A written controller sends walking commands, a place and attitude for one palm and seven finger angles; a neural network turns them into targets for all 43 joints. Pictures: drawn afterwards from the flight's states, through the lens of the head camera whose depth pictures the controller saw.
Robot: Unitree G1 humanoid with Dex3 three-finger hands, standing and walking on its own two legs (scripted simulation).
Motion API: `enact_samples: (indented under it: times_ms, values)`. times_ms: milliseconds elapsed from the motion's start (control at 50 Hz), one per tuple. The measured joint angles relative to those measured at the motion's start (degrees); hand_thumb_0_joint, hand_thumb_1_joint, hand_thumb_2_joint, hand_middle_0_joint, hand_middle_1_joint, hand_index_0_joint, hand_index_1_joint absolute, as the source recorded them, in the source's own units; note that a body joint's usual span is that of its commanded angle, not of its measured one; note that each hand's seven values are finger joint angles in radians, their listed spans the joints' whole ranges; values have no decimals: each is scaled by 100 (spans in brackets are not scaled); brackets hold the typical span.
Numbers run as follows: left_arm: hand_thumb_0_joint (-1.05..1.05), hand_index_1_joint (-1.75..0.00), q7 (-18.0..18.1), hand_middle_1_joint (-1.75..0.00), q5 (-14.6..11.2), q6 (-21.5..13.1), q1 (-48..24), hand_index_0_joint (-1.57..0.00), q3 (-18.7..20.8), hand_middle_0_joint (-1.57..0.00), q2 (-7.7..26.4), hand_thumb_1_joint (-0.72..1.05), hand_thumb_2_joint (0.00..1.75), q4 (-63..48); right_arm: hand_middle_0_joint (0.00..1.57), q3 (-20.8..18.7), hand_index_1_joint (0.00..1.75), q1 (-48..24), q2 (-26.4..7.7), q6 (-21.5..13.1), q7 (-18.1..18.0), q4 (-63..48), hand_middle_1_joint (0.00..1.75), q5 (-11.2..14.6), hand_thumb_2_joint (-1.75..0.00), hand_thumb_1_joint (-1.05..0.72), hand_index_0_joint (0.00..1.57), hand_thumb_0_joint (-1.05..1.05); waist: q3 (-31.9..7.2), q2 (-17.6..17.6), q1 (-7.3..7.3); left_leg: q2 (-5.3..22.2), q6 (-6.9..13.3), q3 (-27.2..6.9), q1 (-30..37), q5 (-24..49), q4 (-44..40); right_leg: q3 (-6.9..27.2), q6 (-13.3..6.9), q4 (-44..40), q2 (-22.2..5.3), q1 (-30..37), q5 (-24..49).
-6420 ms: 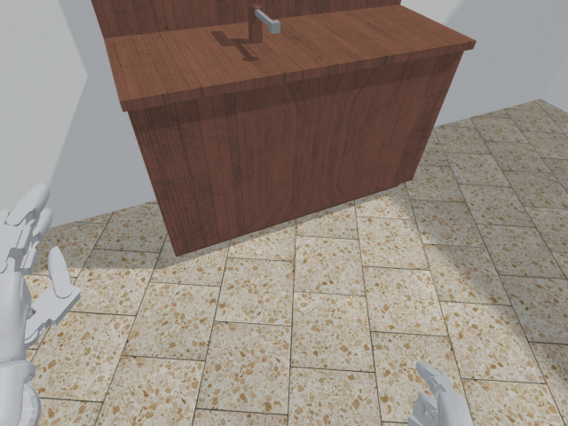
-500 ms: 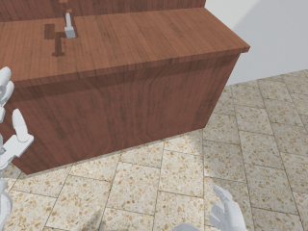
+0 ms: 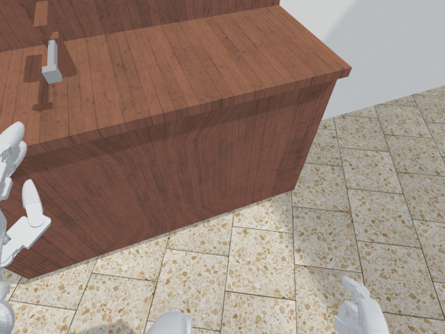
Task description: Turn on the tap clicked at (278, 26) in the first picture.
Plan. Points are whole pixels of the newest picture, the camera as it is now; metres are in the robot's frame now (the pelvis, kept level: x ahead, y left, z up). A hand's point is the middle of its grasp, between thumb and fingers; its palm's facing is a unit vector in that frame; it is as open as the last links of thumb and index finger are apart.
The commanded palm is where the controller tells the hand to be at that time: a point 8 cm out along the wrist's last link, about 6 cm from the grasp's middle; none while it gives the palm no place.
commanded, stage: take the last steps up to it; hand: left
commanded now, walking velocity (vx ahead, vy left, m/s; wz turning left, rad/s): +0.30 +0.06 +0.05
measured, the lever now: (52, 74) +0.61 +0.39 +0.12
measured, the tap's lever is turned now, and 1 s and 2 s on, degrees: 0 0 0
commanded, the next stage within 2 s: come to a stop and stand still in 0.82 s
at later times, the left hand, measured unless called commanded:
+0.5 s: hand (34, 160) +0.31 +0.26 +0.19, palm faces +0.39 -0.82 -0.43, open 7.4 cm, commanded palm +0.26 +0.31 +0.18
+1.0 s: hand (55, 130) +0.38 +0.27 +0.18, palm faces +0.40 -0.82 -0.42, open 7.4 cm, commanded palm +0.33 +0.31 +0.18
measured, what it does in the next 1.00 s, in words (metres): walks ahead: left foot, then right foot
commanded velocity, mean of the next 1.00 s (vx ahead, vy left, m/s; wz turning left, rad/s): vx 0.17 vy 0.01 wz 0.00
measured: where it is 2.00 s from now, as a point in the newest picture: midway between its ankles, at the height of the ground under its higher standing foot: outside the picture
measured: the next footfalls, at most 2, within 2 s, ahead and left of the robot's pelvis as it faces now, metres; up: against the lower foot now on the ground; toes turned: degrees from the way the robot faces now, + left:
left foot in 0.20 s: +0.14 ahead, +0.13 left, +0.00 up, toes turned +9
right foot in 0.60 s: +0.20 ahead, -0.10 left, +0.00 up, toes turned -9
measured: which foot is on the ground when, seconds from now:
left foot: up 0.00-0.18, down 0.20-0.62, up 0.64-0.92, down 0.94-1.00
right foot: down 0.00-0.20, up 0.22-0.58, down 0.60-0.96, up 0.98-1.00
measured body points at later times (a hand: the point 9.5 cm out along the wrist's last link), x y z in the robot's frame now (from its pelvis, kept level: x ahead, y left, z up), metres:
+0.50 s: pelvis +0.10 +0.03 +0.00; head +0.13 +0.03 +0.45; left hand +0.28 +0.30 +0.21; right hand +0.27 -0.16 -0.09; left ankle +0.10 +0.13 -0.74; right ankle +0.14 -0.11 -0.70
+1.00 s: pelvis +0.17 +0.03 -0.01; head +0.19 +0.05 +0.44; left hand +0.35 +0.31 +0.20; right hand +0.32 -0.24 -0.08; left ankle +0.20 +0.13 -0.74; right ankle +0.16 -0.09 -0.73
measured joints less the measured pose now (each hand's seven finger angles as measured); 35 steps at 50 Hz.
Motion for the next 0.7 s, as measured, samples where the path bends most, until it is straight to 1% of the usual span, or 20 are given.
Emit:
enact_samples:
  times_ms: [40,80,120,180,200,220,240,280,300,340,400,440,500,560,580,600,620,640,660,700]
  values:
    - [2,-30,24,-31,-34,-66,188,-21,159,-21,165,89,90,-94,19,-37,30,87,-15,18,-3,-110,29,3,-90,-90,20,1,-22,-59,-31,52,18,106,89,119,-764,1,21,-134,-11,92,6]
    - [2,-30,61,-31,-65,-91,318,-21,259,-21,245,89,90,-157,19,-65,30,198,-39,14,-4,-185,29,4,-90,-91,20,1,-43,-93,9,62,55,214,254,183,-1475,17,60,-169,-24,165,-47]
    - [2,-30,108,-31,-84,-72,377,-21,267,-21,224,89,90,-189,19,-82,30,305,-56,-1,-15,-208,29,6,-90,-91,20,1,-61,-109,73,22,100,326,489,254,-2077,32,119,-116,-49,247,-157]
    - [2,-30,164,-31,-77,-6,334,-21,166,-21,102,89,90,-192,19,-71,30,467,-66,-10,-46,-213,29,-10,-90,-90,20,1,-135,-87,178,-72,165,490,1012,608,-2937,33,244,198,-81,342,-473]
    - [2,-30,176,-31,-71,11,272,-21,138,-21,75,89,90,-178,19,-67,30,491,-41,-15,-66,-202,29,-10,-90,-90,20,1,-154,-113,206,-116,237,514,1147,786,-3080,51,294,423,-124,331,-639]
    - [2,-30,188,-31,-64,33,157,-21,117,-21,57,89,90,-119,19,-58,30,467,34,-5,-88,-165,29,-7,-90,-90,20,1,-141,-226,242,-197,310,571,1190,755,-2981,150,309,737,-229,267,-792]
    - [2,-30,197,-31,-52,51,16,-21,86,-21,24,89,90,-26,19,-37,30,433,111,5,-96,-146,29,-3,-90,-90,20,1,-134,-290,270,-240,368,605,1211,630,-2862,314,320,1215,-251,120,-1091]
    - [2,-30,191,-31,-2,82,-266,-21,24,-21,-21,89,90,209,19,56,30,340,272,-21,-98,-104,29,-32,-90,-90,20,1,-145,-283,246,-246,427,560,1253,448,-2788,556,328,2369,-148,-306,-1501]
    - [2,-30,177,-31,19,120,-393,-21,0,-21,-13,89,90,282,19,114,30,294,359,-54,-83,-84,29,-36,-90,-90,20,1,-145,-259,219,-238,434,506,1284,433,-2827,598,339,2802,-108,-507,-1523]
    - [2,-30,152,-31,29,164,-528,-21,-17,-21,21,89,90,254,19,233,30,209,527,-136,-22,-67,29,-25,-90,-90,20,1,-136,-219,200,-204,408,433,1360,493,-2982,625,384,3244,-90,-865,-1368]
    - [2,-30,107,-31,4,108,-369,-21,15,-21,48,89,90,-53,20,375,30,141,715,-237,90,-119,30,-19,-90,-90,20,1,-143,-146,212,-131,385,428,1488,567,-3243,583,439,3063,-158,-1218,-972]
    - [2,-30,69,-31,-13,34,-161,-21,39,-21,66,89,90,-217,20,431,30,138,776,-274,134,-162,30,-27,-90,-90,20,1,-157,-68,232,-83,348,438,1577,582,-3379,513,472,2593,-197,-1263,-763]
    - [2,-30,22,-31,-29,-19,54,-21,67,-21,95,89,90,-186,20,469,30,161,775,-272,134,-181,30,-33,-90,-90,20,1,-179,73,286,-22,277,445,1695,546,-3481,377,514,1751,-177,-1102,-584]
    - [2,-30,18,-31,-35,45,68,-21,106,-21,127,89,90,103,20,462,30,185,702,-215,90,-168,30,-19,-90,-90,20,1,-180,177,341,28,176,437,1743,377,-3322,197,525,860,-70,-702,-438]
    - [2,-30,27,-31,-32,87,38,-21,120,-21,144,89,90,207,20,453,30,197,667,-187,73,-167,30,-10,-90,-90,20,1,-182,181,352,35,135,427,1718,261,-3156,138,512,518,-31,-506,-321]
    - [2,-30,39,-31,-23,133,0,-21,137,-21,166,89,90,284,20,443,30,212,630,-161,62,-176,30,3,-90,-90,20,1,-192,147,360,19,95,424,1652,103,-2909,129,454,201,-17,-322,-105]
    - [2,-30,48,-31,3,166,-89,-21,108,-21,108,89,90,368,20,415,30,179,546,-125,52,-153,30,12,-90,-90,20,1,-168,204,370,77,125,398,1532,-84,-2547,110,322,209,20,-321,272]
    - [2,-30,51,-31,19,204,-206,-21,34,-21,-2,89,90,449,20,372,30,111,444,-82,39,-79,30,16,-90,-90,20,1,-119,283,360,90,143,262,1348,-410,-2021,68,193,409,53,-363,237]
    - [2,-30,48,-31,28,238,-322,-21,-55,-21,-109,89,90,516,20,327,30,48,349,-48,27,10,30,5,-90,-90,20,1,-73,309,342,25,137,112,1125,-670,-1426,37,103,539,50,-367,92]
    - [2,-30,25,-31,6,283,-446,-21,-203,-21,-277,89,90,554,20,239,30,-16,200,3,33,137,30,13,-90,-90,20,1,-19,239,332,-122,92,-22,734,-760,-459,43,35,543,10,-295,-97]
